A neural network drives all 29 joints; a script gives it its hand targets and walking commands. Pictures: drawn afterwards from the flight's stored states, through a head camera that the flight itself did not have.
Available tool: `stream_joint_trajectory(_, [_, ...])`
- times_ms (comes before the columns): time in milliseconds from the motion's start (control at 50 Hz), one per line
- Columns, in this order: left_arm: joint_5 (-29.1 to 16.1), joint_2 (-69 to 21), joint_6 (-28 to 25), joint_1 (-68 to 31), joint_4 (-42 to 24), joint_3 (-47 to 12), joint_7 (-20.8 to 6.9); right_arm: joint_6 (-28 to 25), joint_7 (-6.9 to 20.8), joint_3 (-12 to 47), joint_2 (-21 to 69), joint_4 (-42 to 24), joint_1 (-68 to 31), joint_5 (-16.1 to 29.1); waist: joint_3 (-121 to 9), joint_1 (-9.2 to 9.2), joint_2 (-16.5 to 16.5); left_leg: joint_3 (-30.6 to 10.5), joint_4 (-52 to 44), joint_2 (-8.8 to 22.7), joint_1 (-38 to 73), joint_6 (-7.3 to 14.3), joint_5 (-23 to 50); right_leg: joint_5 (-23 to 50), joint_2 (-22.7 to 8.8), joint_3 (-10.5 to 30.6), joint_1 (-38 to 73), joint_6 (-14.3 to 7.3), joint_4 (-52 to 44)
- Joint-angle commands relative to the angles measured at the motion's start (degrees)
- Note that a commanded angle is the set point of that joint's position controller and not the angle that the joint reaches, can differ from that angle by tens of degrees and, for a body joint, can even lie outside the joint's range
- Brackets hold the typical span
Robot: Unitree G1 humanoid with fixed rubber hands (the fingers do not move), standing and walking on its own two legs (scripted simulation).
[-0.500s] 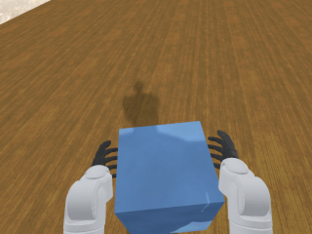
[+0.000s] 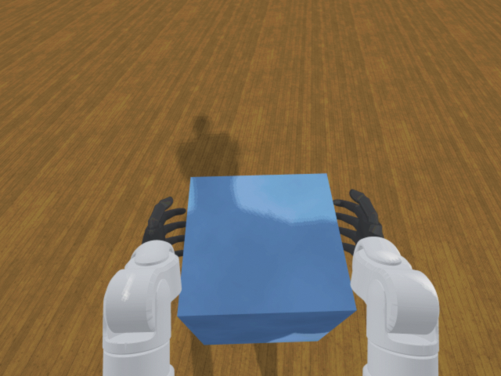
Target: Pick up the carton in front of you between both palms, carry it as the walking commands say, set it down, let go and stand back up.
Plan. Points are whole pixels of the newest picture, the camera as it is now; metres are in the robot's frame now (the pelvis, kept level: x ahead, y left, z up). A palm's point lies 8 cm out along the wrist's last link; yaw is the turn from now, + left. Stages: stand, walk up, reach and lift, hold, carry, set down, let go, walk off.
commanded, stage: carry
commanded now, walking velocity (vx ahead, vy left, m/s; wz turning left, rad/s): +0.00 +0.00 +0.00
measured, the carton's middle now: (260, 266) +0.31 +0.00 +0.00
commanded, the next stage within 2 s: none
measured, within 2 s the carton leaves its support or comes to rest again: neither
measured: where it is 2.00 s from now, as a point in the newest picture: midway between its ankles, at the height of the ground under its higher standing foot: outside the picture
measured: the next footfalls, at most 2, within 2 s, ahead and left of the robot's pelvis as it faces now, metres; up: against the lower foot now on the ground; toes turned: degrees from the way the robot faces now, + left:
none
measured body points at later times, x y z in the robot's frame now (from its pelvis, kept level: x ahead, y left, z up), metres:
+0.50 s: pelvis +0.09 +0.00 +0.01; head +0.09 +0.00 +0.46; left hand +0.37 +0.16 +0.09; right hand +0.39 -0.13 +0.10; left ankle -0.03 +0.10 -0.72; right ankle +0.07 -0.11 -0.73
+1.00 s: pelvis +0.06 +0.01 -0.01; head +0.06 +0.01 +0.44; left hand +0.36 +0.16 +0.01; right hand +0.37 -0.13 +0.02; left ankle -0.03 +0.10 -0.74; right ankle +0.07 -0.11 -0.74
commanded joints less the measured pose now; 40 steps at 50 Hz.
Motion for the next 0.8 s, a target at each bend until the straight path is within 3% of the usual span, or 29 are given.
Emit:
stream_joint_trajectory(0, [-21.67,-53.56,-0.56,-22.88,-1.15,-32.01,-16.7,3.14,13.68,32.16,55.77,3.24,-15.35,18.7,-21.43,-0.32,-3.31,-5.99,0.37,5.82,1.23,-2.13,10.06,32.36,-10.62,7.58,18.68,-2.47,2.25])
stream_joint_trajectory(20, [-21.66,-54.7,-0.79,-22.01,0.24,-31.7,-16.98,3.23,13.87,32.74,56.32,2.62,-16.83,19.11,-20.98,-0.15,-4.44,-6.19,0.77,5.96,2.66,-2.62,12.46,31.71,-10.01,8.3,17.57,-2.49,1.39])
stream_joint_trajectory(120, [-22.57,-58.34,-2.3,-25.84,-0.95,-31.98,-17.04,2.13,14.46,32.74,59.79,3.14,-20.27,21.3,-23.27,-0.03,-0.48,-5.98,2.65,6.55,5.38,-3.78,27.66,38.08,-6.72,4.92,17.18,-1.92,6.82])
stream_joint_trajectory(220, [-22.4,-58.55,-2.71,-26.27,-2.08,-32.31,-16.31,1.43,13.85,31.53,60.45,4.91,-17.63,20.31,-24.76,-0.02,0.94,-5.32,3.06,5.36,5.1,-4.3,27.78,41.97,-6.49,4.92,19.38,-2.57,8.34])
stream_joint_trajectory(300, [-22.63,-58.81,-2.99,-26.39,-2.52,-33.29,-16.32,0.91,13.95,31.72,60.57,4.63,-17.47,20.11,-23.81,-0.04,2.91,-5.3,2.04,5.41,8.1,-4.13,34.89,35.67,-4.72,3.82,16.74,-1.8,8.47])
stream_joint_trajectory(400, [-21.82,-57.5,-4.12,-26.06,1.67,-34.52,-17.86,-0.47,15.78,32.18,58.84,9.01,-16.69,18.76,-21.94,-0.13,6.01,-5.16,4.24,6.4,12.01,-3.5,46.59,24.46,-1.92,1.26,12.46,-0.11,6.0])
stream_joint_trajectory(460, [-20.79,-57.1,-6.47,-27.45,5.92,-34.29,-19.88,-2.87,17.78,31.77,58.65,13.42,-17.99,17.53,-20.85,-0.07,4.07,-4.91,4.57,6.0,7.68,-3.58,41.63,30.04,-2.38,1.38,16.75,-0.36,5.07])
stream_joint_trajectory(500, [-20.0,-57.48,-8.87,-28.28,9.02,-33.57,-21.3,-5.18,19.11,31.45,59.31,15.89,-19.49,16.73,-20.37,-0.05,1.03,-4.71,2.26,5.0,3.26,-3.94,31.12,39.4,-4.17,2.94,20.96,-1.4,6.23])
stream_joint_trajectory(540, [-19.39,-58.42,-11.52,-29.11,11.03,-33.2,-22.37,-7.63,20.17,31.44,60.18,17.1,-21.04,16.28,-19.53,-0.05,-0.67,-5.04,-2.71,4.41,2.73,-3.89,24.29,40.8,-5.06,3.89,21.44,-2.05,6.5])
stream_joint_trajectory(580, [-18.85,-59.15,-13.86,-29.84,12.06,-33.26,-23.05,-9.81,21.03,31.45,60.67,18.13,-22.02,16.06,-19.46,0.09,0.69,-5.55,-4.6,5.05,7.4,-3.56,31.44,32.99,-4.27,3.62,17.67,-1.7,6.56])
stream_joint_trajectory(620, [-17.85,-59.03,-15.97,-29.53,13.79,-33.05,-23.52,-11.78,21.75,30.89,60.35,20.34,-21.4,15.31,-20.37,0.06,4.47,-5.81,-1.27,6.86,14.56,-3.39,44.86,23.7,-3.04,2.25,11.58,-0.94,6.98])
stream_joint_trajectory(660, [-16.42,-58.19,-18.03,-28.5,16.15,-32.3,-24.03,-13.82,22.41,29.52,59.55,23.35,-19.76,13.81,-21.41,-0.08,7.39,-6.01,2.17,8.11,17.5,-2.69,53.07,17.41,-2.0,1.12,8.84,-0.25,6.14])
stream_joint_trajectory(700, [-15.17,-57.48,-20.21,-28.31,17.79,-31.5,-24.64,-16.08,23.01,28.11,58.94,25.51,-18.93,12.28,-21.74,-0.25,7.43,-5.96,3.35,8.27,14.8,-2.19,51.74,18.33,-2.01,0.91,10.94,-0.2,5.65])
stream_joint_trajectory(780, [-13.34,-56.68,-25.2,-28.98,19.85,-30.3,-25.74,-20.95,23.95,26.8,58.2,27.44,-19.34,10.24,-22.25,-0.38,3.7,-5.47,2.93,7.2,8.38,-2.25,38.29,28.59,-4.35,2.43,16.08,-1.06,7.64])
